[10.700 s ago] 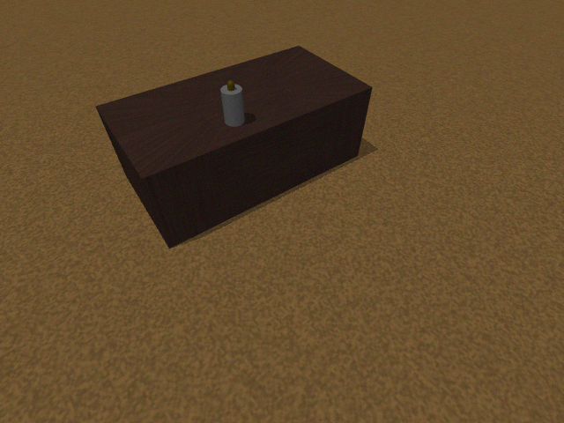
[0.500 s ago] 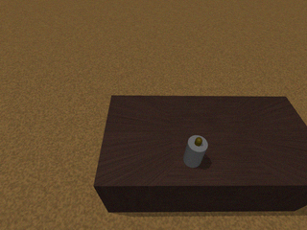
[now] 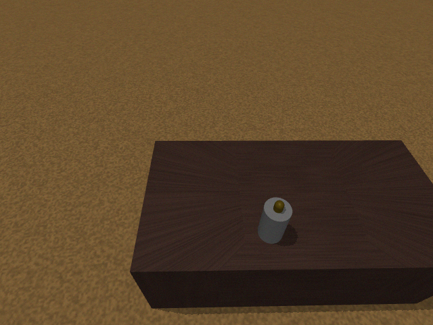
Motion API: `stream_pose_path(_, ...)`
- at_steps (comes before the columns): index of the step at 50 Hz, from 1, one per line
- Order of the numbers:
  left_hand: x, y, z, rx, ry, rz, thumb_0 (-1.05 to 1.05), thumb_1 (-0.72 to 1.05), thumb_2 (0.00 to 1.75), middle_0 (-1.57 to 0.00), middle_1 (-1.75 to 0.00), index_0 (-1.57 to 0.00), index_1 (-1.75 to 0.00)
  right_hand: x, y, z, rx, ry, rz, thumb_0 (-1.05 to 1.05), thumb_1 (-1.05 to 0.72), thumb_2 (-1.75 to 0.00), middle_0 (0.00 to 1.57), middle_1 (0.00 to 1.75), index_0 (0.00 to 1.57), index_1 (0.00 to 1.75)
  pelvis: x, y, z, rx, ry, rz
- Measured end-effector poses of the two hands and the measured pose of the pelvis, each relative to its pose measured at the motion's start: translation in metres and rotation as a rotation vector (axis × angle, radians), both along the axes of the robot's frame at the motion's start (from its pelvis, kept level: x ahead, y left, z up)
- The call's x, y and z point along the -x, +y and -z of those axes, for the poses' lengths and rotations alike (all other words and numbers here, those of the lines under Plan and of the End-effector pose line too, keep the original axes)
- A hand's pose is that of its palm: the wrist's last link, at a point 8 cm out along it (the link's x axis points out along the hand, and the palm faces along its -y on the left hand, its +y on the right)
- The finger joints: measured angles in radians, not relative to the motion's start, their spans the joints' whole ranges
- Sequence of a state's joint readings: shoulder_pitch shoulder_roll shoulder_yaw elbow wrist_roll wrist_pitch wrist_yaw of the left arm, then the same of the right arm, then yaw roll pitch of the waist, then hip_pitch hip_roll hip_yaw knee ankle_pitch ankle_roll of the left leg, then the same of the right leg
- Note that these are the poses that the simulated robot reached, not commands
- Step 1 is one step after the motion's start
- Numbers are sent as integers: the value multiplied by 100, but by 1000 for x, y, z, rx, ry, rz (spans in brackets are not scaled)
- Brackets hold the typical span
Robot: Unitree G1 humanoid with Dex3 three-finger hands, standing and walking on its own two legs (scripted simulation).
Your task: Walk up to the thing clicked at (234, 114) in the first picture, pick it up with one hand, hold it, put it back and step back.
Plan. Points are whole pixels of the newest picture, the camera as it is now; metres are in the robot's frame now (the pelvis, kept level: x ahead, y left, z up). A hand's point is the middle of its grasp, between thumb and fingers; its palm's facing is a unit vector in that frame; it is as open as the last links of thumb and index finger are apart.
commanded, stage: stand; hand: right
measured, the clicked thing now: (274, 218) +0.49 -0.18 -0.27
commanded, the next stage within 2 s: none
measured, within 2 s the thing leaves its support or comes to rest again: neither
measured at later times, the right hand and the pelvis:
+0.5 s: hand out of the picture +0.10 -0.25 -0.15, palm faces +0.01 +0.94 -0.34, open 7.3 cm; pelvis +0.02 +0.00 +0.00, yaw +0 degrees
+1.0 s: hand out of the picture +0.10 -0.26 -0.15, palm faces +0.00 +0.94 -0.35, open 7.3 cm; pelvis +0.02 +0.00 +0.00, yaw +1 degrees
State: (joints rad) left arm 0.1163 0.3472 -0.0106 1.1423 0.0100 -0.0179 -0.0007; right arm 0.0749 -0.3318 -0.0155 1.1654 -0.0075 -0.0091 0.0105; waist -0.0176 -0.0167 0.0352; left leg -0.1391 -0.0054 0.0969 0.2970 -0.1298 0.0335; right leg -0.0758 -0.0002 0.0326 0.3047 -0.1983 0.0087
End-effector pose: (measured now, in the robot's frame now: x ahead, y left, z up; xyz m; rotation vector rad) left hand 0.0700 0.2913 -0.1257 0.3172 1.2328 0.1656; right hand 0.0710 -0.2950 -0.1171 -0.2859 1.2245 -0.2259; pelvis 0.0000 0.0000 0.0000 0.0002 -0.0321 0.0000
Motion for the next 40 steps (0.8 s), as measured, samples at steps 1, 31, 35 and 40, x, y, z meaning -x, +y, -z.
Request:
stream_pose_path(1,-2,0,0,1,-2,1,1,91,90,-20,-30,-20,-30,0,0,0,1,3,0,0,-91,-90,20,30,21,30,-1,0,0,-1,1,-1)
stream_pose_path(31,-24,-1,-4,-15,-18,-7,1,91,90,-20,-30,-20,-30,-28,-3,0,4,-5,-13,0,-91,-90,20,30,21,30,-21,-4,-1,-2,5,-7)
stream_pose_path(35,-22,-2,-3,-14,-17,-9,1,91,90,-20,-30,-20,-30,-28,-4,0,5,-4,-13,0,-91,-90,20,30,21,30,-22,-4,-1,-2,3,-8)
stream_pose_path(40,-20,-3,-2,-12,-12,-9,1,91,90,-20,-30,-20,-30,-27,-5,-1,8,-1,-12,0,-91,-90,20,30,21,30,-21,-5,-1,0,3,-10)
